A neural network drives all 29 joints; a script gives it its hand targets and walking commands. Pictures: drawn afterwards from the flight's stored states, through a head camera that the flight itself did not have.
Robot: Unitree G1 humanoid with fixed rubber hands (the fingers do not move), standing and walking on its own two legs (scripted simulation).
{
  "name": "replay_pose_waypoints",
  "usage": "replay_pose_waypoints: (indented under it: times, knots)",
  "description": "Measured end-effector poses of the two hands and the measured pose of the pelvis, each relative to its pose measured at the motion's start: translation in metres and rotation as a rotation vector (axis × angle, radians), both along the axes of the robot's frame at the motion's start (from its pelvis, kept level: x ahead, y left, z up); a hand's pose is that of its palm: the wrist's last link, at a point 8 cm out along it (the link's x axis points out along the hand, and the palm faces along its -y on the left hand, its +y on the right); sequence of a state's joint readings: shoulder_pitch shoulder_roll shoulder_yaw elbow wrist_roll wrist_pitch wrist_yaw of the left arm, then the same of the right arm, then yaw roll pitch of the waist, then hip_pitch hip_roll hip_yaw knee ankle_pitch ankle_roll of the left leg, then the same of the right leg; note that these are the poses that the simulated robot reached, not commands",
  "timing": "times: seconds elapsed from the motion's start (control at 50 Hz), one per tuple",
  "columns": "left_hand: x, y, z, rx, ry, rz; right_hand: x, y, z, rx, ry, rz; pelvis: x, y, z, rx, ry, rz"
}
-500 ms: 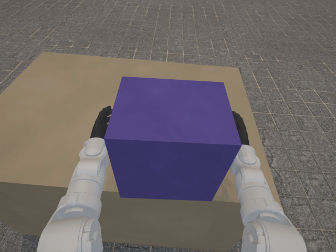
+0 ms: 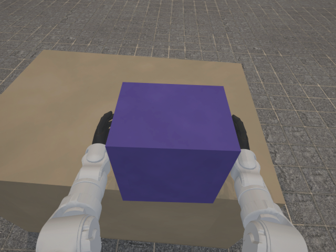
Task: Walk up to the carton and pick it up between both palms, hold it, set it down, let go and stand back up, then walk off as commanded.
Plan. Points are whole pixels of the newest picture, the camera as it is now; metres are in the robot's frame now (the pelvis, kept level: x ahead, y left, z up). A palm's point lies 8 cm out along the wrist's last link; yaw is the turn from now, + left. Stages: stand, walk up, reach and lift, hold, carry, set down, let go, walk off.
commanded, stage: set down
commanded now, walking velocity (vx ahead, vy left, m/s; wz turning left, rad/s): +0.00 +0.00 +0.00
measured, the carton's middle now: (170, 146) +0.40 -0.01 +0.02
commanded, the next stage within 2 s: none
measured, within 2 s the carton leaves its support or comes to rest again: neither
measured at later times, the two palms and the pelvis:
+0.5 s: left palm (92, 127) +0.41 +0.19 +0.08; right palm (248, 134) +0.40 -0.21 +0.07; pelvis -0.02 +0.00 -0.01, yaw -2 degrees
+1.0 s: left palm (79, 165) +0.33 +0.21 +0.04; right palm (254, 166) +0.32 -0.22 +0.04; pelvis -0.03 -0.01 -0.01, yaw -1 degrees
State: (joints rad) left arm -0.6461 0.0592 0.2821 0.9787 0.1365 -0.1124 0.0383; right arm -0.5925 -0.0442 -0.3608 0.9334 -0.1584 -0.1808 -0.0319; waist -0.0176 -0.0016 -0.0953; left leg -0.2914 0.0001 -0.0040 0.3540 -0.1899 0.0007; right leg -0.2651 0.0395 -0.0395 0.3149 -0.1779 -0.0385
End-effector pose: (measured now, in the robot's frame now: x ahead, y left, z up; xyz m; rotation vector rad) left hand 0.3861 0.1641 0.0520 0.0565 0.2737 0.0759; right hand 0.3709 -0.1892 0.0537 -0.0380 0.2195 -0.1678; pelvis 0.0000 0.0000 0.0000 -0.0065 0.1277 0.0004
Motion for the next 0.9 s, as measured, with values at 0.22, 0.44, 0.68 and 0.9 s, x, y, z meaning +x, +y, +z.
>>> replay_pose_waypoints:
  times: [0.22,0.44,0.68,0.9]
  knots:
    - [-0.003,0.0,-0.006,0.004,0.005,0.004,-0.002,0.0,-0.006,0.007,0.005,0.007,-0.006,0.001,-0.001,0.001,0.02,-0.014]
    - [0.021,0.017,0.02,-0.025,-0.024,0.08,0.02,-0.017,0.013,0.056,0.042,-0.005,-0.018,0.002,-0.011,-0.006,0.108,-0.04]
    - [0.019,0.027,0.007,-0.018,-0.002,0.031,0.028,-0.033,0.009,0.047,0.03,0.02,-0.025,-0.002,-0.017,-0.007,0.169,-0.027]
    - [-0.045,0.036,-0.022,-0.046,0.02,0.035,-0.031,-0.029,-0.025,0.055,0.031,0.057,-0.026,-0.008,-0.008,-0.005,0.088,-0.017]
